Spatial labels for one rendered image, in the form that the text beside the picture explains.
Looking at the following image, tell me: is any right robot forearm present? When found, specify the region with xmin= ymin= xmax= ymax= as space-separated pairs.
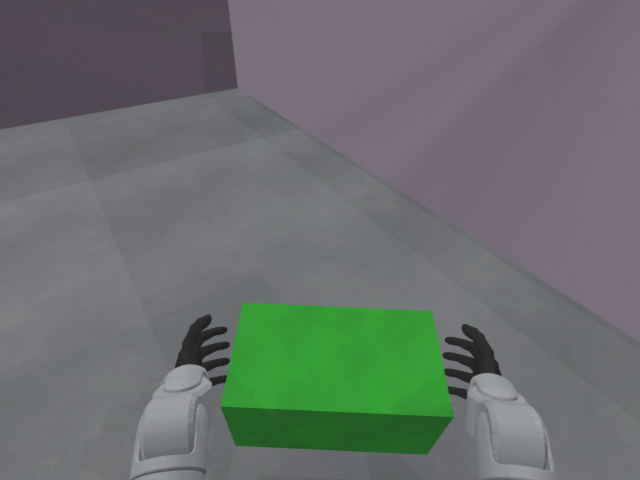
xmin=465 ymin=373 xmax=558 ymax=480

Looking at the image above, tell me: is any carton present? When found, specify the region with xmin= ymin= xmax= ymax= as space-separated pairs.
xmin=220 ymin=303 xmax=454 ymax=455

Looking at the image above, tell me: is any left robot hand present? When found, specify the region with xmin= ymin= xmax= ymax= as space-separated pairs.
xmin=175 ymin=314 xmax=230 ymax=386

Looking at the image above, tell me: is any right robot hand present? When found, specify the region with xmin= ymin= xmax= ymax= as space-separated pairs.
xmin=443 ymin=324 xmax=502 ymax=400

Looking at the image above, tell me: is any left robot forearm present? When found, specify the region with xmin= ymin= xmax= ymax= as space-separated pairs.
xmin=129 ymin=364 xmax=215 ymax=480

